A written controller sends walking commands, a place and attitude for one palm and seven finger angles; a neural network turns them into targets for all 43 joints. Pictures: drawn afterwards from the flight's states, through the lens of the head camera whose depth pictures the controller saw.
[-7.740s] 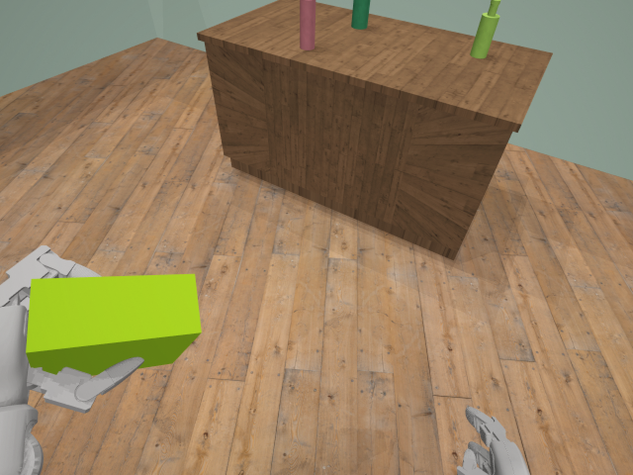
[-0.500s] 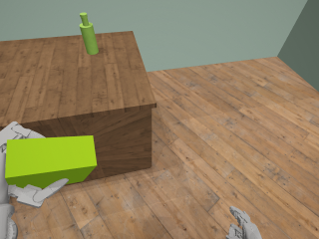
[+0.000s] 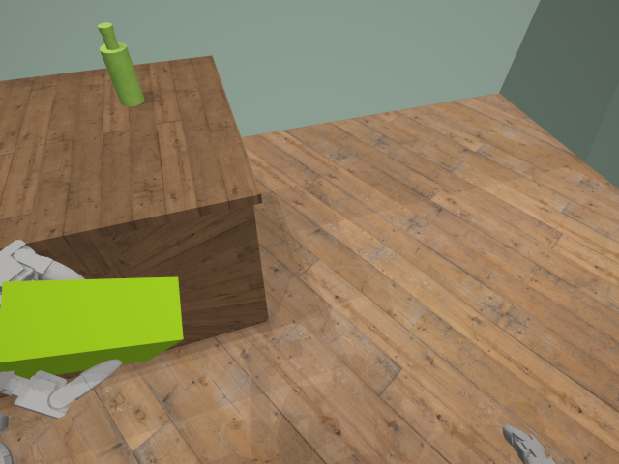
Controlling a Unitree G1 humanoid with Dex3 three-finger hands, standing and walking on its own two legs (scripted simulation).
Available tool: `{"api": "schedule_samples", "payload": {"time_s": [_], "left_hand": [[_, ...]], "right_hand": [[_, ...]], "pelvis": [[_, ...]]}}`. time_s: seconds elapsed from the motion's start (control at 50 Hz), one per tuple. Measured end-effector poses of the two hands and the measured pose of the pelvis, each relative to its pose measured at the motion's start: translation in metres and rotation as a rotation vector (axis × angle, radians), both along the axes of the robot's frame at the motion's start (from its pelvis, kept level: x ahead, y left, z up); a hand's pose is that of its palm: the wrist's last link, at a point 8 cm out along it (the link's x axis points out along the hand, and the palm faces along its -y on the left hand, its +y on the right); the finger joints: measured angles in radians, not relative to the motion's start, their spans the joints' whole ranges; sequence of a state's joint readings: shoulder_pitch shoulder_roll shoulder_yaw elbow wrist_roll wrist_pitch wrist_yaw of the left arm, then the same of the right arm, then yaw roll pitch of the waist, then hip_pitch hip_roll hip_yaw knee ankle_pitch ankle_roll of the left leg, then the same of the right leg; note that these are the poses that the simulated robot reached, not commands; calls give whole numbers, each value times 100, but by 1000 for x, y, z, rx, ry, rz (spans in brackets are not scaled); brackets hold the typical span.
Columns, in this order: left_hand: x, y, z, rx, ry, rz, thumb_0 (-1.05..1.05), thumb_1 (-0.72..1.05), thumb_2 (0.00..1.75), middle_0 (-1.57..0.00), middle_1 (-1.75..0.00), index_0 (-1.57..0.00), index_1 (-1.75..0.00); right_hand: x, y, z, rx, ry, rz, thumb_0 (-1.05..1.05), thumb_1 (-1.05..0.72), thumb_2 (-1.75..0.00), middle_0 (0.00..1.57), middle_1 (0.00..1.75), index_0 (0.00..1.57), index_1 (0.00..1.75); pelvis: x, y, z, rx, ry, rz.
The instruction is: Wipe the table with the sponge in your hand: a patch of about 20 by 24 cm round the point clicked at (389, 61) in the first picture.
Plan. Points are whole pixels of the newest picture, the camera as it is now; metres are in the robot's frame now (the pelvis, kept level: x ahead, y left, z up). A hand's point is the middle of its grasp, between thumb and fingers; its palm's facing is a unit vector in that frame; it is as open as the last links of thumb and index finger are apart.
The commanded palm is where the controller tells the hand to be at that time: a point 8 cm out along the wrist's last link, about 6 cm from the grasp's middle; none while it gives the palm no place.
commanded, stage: take the last steps up to it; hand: left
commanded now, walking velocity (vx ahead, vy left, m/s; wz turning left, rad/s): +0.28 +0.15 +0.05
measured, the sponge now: (116, 327) +0.22 +0.20 +0.14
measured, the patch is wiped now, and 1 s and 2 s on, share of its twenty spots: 0.00 0.00 0.00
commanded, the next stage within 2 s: come to a stop and stand still in 0.70 s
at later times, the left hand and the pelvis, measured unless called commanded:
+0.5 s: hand (49, 257) +0.29 +0.29 +0.16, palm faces +0.37 -0.78 -0.50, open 10.2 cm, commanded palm +0.23 +0.33 +0.18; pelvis +0.08 +0.04 +0.00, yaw +2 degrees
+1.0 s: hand (60, 190) +0.39 +0.32 +0.15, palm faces +0.39 -0.78 -0.49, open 10.2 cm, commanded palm +0.33 +0.36 +0.18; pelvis +0.16 +0.08 +0.00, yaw +0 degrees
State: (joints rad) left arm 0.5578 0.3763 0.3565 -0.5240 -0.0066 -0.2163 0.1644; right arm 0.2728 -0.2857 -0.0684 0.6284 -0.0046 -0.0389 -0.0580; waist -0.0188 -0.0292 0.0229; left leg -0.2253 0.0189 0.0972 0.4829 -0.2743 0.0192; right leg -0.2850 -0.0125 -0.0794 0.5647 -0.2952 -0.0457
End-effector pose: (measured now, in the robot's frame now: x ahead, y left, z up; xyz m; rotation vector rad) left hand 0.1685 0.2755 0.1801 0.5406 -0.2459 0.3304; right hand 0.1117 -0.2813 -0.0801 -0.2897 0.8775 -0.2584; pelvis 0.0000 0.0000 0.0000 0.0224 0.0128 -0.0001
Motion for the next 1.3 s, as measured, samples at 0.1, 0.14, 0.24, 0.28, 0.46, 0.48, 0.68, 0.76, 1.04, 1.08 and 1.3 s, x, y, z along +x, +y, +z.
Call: {"api": "schedule_samples", "payload": {"time_s": [0.1,0.14,0.24,0.28,0.46,0.48,0.68,0.76,1.04,1.08,1.3], "left_hand": [[8,7,-2,-3,-33,31,-1,-52,102,-72,-137,-73,-137],[15,7,0,8,-37,42,-1,-52,102,-72,-137,-73,-137],[28,0,5,25,-58,34,-1,-52,102,-72,-137,-73,-137],[33,1,6,6,-45,32,-1,-52,102,-72,-137,-73,-137],[65,34,0,31,63,36,-1,-52,102,-72,-137,-73,-137],[71,40,0,30,55,35,-1,-52,102,-72,-137,-73,-137],[134,76,7,37,-45,-23,-1,-52,102,-72,-137,-73,-137],[143,65,19,59,-44,-62,-1,-52,102,-72,-137,-73,-137],[182,86,-11,-16,86,57,-1,-52,102,-72,-137,-73,-137],[185,85,-11,-32,73,23,-1,-52,102,-72,-137,-73,-137],[175,125,17,10,-96,-55,-1,-52,102,-72,-137,-73,-137]], "right_hand": [[26,27,-6,61,-79,29,1,-91,-90,20,30,20,29],[39,41,-12,109,-101,56,1,-91,-90,20,30,20,29],[66,68,-29,203,-81,125,1,-91,-90,20,30,20,30],[74,74,-28,215,-52,141,1,-91,-90,21,30,20,30],[114,85,-12,137,-5,149,1,-91,-90,21,30,20,30],[120,87,-11,120,-10,146,1,-91,-90,21,30,20,30],[168,131,-1,148,-134,79,1,-91,-90,20,30,20,30],[177,144,-5,193,-144,87,1,-91,-90,20,30,20,30],[202,129,-12,139,-47,73,1,-91,-90,21,30,20,30],[206,129,-3,97,-63,74,1,-91,-90,20,30,20,30],[208,172,25,71,-143,88,1,-91,-90,20,30,20,30]], "pelvis": [[11,3,-4,4,-12,5],[16,2,-5,-3,-12,13],[26,-1,-9,-15,-15,47],[33,1,-4,-6,-9,43],[67,30,8,21,21,39],[72,37,6,20,19,37],[110,71,-2,-7,3,2],[128,73,-1,-6,12,-7],[164,81,5,25,-10,-7],[164,88,5,18,-10,-7],[158,116,5,-45,-15,-23]]}}
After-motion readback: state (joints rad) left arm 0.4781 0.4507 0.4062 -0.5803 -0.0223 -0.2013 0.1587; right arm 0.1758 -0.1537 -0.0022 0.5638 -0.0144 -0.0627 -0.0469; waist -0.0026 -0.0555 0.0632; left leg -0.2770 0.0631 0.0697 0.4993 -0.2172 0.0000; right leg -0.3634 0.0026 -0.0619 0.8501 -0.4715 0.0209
